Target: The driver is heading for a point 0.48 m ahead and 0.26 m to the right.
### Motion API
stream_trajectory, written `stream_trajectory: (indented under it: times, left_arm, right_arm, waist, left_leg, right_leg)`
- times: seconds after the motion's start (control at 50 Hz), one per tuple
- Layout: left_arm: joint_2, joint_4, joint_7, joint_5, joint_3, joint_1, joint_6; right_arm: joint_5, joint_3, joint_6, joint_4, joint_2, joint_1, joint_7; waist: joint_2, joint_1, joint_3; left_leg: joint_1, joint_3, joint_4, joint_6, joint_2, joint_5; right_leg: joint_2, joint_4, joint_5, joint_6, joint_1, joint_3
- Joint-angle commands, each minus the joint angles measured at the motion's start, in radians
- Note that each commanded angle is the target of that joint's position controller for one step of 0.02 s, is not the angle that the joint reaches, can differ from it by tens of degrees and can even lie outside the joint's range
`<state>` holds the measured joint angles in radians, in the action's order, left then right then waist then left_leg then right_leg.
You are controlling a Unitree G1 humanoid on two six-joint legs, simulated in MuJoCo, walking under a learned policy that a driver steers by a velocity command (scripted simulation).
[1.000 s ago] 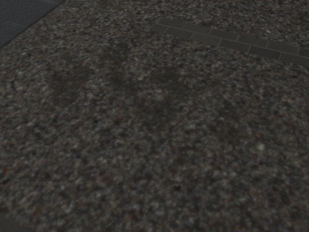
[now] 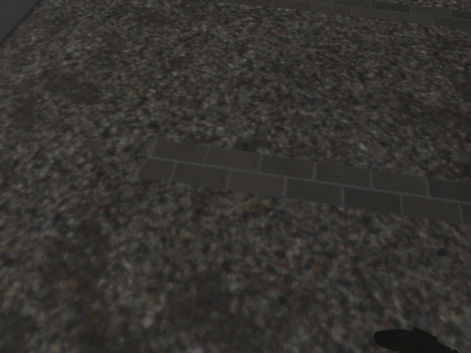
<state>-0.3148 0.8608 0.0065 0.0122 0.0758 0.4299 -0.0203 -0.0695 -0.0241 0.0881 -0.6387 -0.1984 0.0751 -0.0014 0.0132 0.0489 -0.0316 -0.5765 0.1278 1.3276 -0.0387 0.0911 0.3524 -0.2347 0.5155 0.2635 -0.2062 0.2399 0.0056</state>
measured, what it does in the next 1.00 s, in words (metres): walks ahead, turning right: left foot, then right foot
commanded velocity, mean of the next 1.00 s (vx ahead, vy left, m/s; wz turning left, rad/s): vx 0.84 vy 0.00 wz -0.82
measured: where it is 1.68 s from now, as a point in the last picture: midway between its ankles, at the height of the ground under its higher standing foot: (333, 247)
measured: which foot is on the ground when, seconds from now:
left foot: up 0.00-0.22, down 0.24-0.72, up 0.74-1.00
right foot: down 0.00-0.26, up 0.28-0.70, down 0.72-1.00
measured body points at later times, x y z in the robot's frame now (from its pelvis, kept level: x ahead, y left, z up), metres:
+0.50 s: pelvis +0.42 +0.04 +0.01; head +0.44 +0.04 +0.46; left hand +0.74 +0.18 -0.05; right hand +0.28 -0.23 -0.10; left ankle +0.40 +0.19 -0.72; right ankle +0.43 -0.08 -0.62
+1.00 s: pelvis +0.73 -0.16 +0.02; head +0.77 -0.21 +0.46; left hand +0.96 -0.01 -0.11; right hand +0.66 -0.45 -0.09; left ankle +0.94 -0.16 -0.66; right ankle +0.69 -0.16 -0.72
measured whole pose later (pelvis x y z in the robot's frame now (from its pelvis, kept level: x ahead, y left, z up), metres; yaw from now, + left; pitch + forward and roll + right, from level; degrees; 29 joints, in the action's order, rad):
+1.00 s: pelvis +0.73 -0.16 +0.02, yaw -48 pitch +1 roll +0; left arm -0.27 0.80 0.00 0.01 0.03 0.32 -0.04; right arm -0.03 0.00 0.02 -0.67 -0.25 0.14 0.00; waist -0.02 0.04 -0.12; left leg -0.68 0.01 0.88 -0.01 0.10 0.15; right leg -0.17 0.36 0.22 -0.16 0.14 0.00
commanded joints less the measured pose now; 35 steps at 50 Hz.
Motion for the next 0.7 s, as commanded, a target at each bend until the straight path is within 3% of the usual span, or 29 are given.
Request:
stream_trajectory:
  times: [0.02,0.08,0.12,0.16,0.2,0.22,0.24,0.26,0.28,0.3,0.32,0.34,0.36,0.38,0.4,0.44,0.5,0.56,0.58,0.62,0.64,0.66,0.68,0.7]
  left_arm:
    - [-0.141,-0.113,-0.005,-0.009,0.028,-0.067,-0.060]
    - [-0.147,-0.112,0.003,-0.017,0.037,-0.032,-0.058]
    - [-0.161,-0.107,0.010,-0.020,0.045,0.004,-0.054]
    - [-0.169,-0.115,0.005,-0.017,0.051,-0.001,-0.052]
    - [-0.200,-0.131,0.000,-0.011,0.058,-0.039,-0.053]
    - [-0.232,-0.138,0.005,-0.007,0.063,-0.075,-0.056]
    - [-0.209,-0.157,0.011,-0.006,0.057,-0.133,-0.066]
    - [-0.047,-0.194,0.005,0.004,0.012,-0.158,-0.079]
    - [0.009,-0.262,0.010,-0.055,-0.016,-0.007,-0.072]
    - [-0.077,-0.212,-0.002,-0.014,-0.013,-0.081,-0.045]
    - [-0.108,-0.219,0.010,0.008,-0.003,-0.150,-0.034]
    - [-0.106,-0.221,0.024,0.015,-0.002,-0.187,-0.024]
    - [-0.083,-0.242,0.042,0.026,-0.007,-0.229,-0.013]
    - [-0.057,-0.257,0.055,0.027,-0.016,-0.231,0.001]
    - [-0.038,-0.274,0.062,0.025,-0.023,-0.255,0.012]
    - [-0.029,-0.310,0.070,0.025,-0.033,-0.304,0.025]
    - [-0.039,-0.356,0.075,0.019,-0.041,-0.389,0.031]
    - [-0.042,-0.378,0.093,0.019,-0.050,-0.501,0.030]
    - [-0.031,-0.383,0.100,0.018,-0.056,-0.535,0.027]
    - [-0.029,-0.373,0.099,0.016,-0.057,-0.538,0.022]
    - [-0.040,-0.360,0.092,0.017,-0.052,-0.504,0.020]
    - [-0.061,-0.340,0.084,0.016,-0.043,-0.424,0.019]
    - [-0.087,-0.293,0.074,0.024,-0.028,-0.267,0.011]
    - [-0.120,-0.221,0.056,0.031,-0.004,-0.058,-0.004]
  right_arm:
    - [-0.002,0.024,-0.032,0.081,-0.137,0.004,0.009]
    - [0.030,0.002,-0.028,0.132,-0.096,-0.140,0.023]
    - [0.043,0.003,-0.025,0.143,-0.107,-0.175,0.021]
    - [0.046,0.010,-0.017,0.152,-0.133,-0.182,0.016]
    - [0.047,0.038,-0.009,0.119,-0.200,-0.063,0.001]
    - [0.050,0.060,-0.003,0.084,-0.244,0.086,-0.010]
    - [0.042,0.085,0.002,0.036,-0.293,0.310,-0.029]
    - [0.013,0.107,0.005,-0.001,-0.352,0.519,-0.048]
    - [-0.011,0.124,-0.002,0.023,-0.430,0.368,-0.036]
    - [-0.001,0.113,-0.011,0.059,-0.299,0.224,-0.028]
    - [0.013,0.093,-0.016,0.057,-0.224,0.182,-0.023]
    - [0.012,0.086,-0.017,0.028,-0.194,0.193,-0.018]
    - [0.017,0.083,-0.012,-0.011,-0.188,0.233,-0.021]
    - [0.026,0.081,-0.003,-0.045,-0.178,0.259,-0.017]
    - [0.036,0.077,0.008,-0.072,-0.157,0.282,-0.008]
    - [0.046,0.077,0.024,-0.097,-0.153,0.292,0.004]
    - [0.038,0.078,0.040,-0.116,-0.176,0.269,0.005]
    - [0.037,0.083,0.041,-0.154,-0.202,0.332,0.001]
    - [0.035,0.085,0.038,-0.167,-0.213,0.363,-0.003]
    - [0.036,0.092,0.029,-0.171,-0.253,0.389,-0.015]
    - [0.037,0.098,0.018,-0.172,-0.279,0.407,-0.024]
    - [0.036,0.107,0.003,-0.167,-0.312,0.398,-0.033]
    - [0.036,0.113,-0.014,-0.156,-0.334,0.367,-0.039]
    - [0.041,0.112,-0.022,-0.135,-0.332,0.328,-0.035]
  waist:
    - [-0.110,-0.076,-0.070]
    - [-0.026,0.000,-0.056]
    - [0.020,0.045,-0.015]
    - [0.046,0.047,0.005]
    - [0.050,-0.016,0.085]
    - [0.034,-0.108,0.175]
    - [0.016,-0.226,0.277]
    - [-0.181,-0.271,0.392]
    - [-0.508,-0.099,0.475]
    - [-0.247,-0.107,0.293]
    - [-0.131,-0.109,0.186]
    - [-0.046,-0.102,0.123]
    - [-0.051,-0.098,0.079]
    - [-0.094,-0.082,0.049]
    - [-0.106,-0.075,0.031]
    - [-0.100,-0.059,0.011]
    - [-0.093,-0.033,-0.044]
    - [-0.046,-0.063,-0.113]
    - [-0.043,-0.076,-0.127]
    - [-0.066,-0.061,-0.093]
    - [-0.095,-0.036,-0.054]
    - [-0.125,0.018,-0.002]
    - [-0.131,0.098,0.064]
    - [-0.116,0.175,0.146]
  left_leg:
    - [-0.041,-0.090,-0.239,-0.038,0.035,-0.074]
    - [0.067,-0.131,-0.553,-0.032,-0.005,-0.340]
    - [0.091,-0.139,-0.661,-0.018,-0.046,-0.415]
    - [0.136,-0.112,-0.763,-0.004,-0.065,-0.408]
    - [0.302,-0.095,-0.815,0.014,-0.111,-0.303]
    - [0.467,-0.101,-0.824,0.028,-0.116,-0.228]
    - [0.726,-0.058,-0.781,0.049,-0.043,-0.138]
    - [0.951,0.204,-0.808,0.053,0.215,0.217]
    - [1.018,0.844,-1.085,0.159,0.420,0.476]
    - [0.857,0.762,-1.109,0.180,0.354,0.635]
    - [0.734,0.536,-1.078,0.165,0.299,0.468]
    - [0.637,0.376,-1.076,0.151,0.255,0.251]
    - [0.575,0.249,-1.085,0.135,0.215,0.123]
    - [0.535,0.166,-1.100,0.122,0.198,0.046]
    - [0.526,0.106,-1.112,0.112,0.189,-0.037]
    - [0.504,-0.012,-1.142,0.103,0.188,-0.182]
    - [0.452,-0.195,-1.193,0.087,0.156,-0.344]
    - [0.495,-0.331,-1.228,0.058,0.117,-0.497]
    - [0.527,-0.368,-1.221,0.044,0.111,-0.607]
    - [0.592,-0.421,-1.132,0.025,0.113,-1.066]
    - [0.647,-0.425,-1.049,0.020,0.128,-1.293]
    - [0.672,-0.420,-0.924,0.022,0.154,-1.437]
    - [0.633,-0.398,-0.719,0.039,0.178,-1.504]
    - [0.521,-0.373,-0.445,0.057,0.177,-1.382]
  right_leg:
    - [0.262,-0.362,-0.121,-0.154,0.154,-0.419]
    - [0.195,-0.331,-0.302,-0.080,0.139,-0.347]
    - [0.211,-0.288,-0.429,-0.051,0.025,-0.367]
    - [0.237,-0.231,-0.483,-0.023,-0.062,-0.400]
    - [0.244,-0.078,-0.658,0.020,-0.124,-0.424]
    - [0.225,0.100,-0.717,0.042,-0.116,-0.403]
    - [0.191,0.355,-0.623,0.062,0.019,-0.368]
    - [0.129,0.692,0.047,0.053,0.213,-0.278]
    - [0.080,0.903,0.263,0.082,0.488,-0.170]
    - [0.181,0.951,0.126,0.077,0.574,-0.139]
    - [0.220,0.897,0.049,0.086,0.566,-0.105]
    - [0.253,0.859,0.023,0.097,0.536,-0.097]
    - [0.283,0.833,0.020,0.102,0.527,-0.100]
    - [0.305,0.822,0.013,0.109,0.528,-0.097]
    - [0.321,0.820,0.003,0.111,0.549,-0.093]
    - [0.333,0.804,-0.058,0.117,0.583,-0.079]
    - [0.332,0.681,-0.199,0.124,0.572,-0.044]
    - [0.306,0.459,-0.264,0.094,0.531,0.070]
    - [0.288,0.388,-0.258,0.075,0.502,0.115]
    - [0.215,0.290,-0.223,0.034,0.372,0.197]
    - [0.175,0.273,-0.181,0.019,0.321,0.221]
    - [0.147,0.257,-0.124,0.001,0.235,0.215]
    - [0.115,0.226,-0.083,-0.021,0.065,0.183]
    - [0.107,0.113,-0.137,-0.051,-0.187,0.106]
